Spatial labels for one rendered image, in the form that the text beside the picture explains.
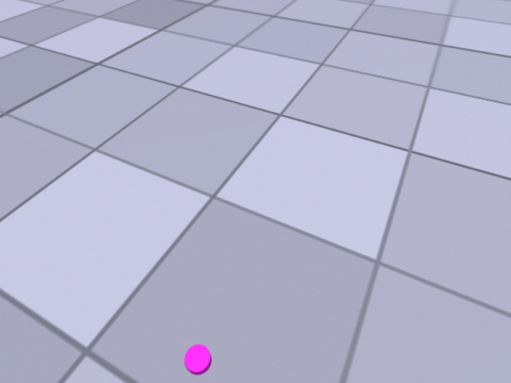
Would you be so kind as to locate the tin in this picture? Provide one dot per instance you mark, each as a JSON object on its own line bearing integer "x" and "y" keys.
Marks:
{"x": 198, "y": 359}

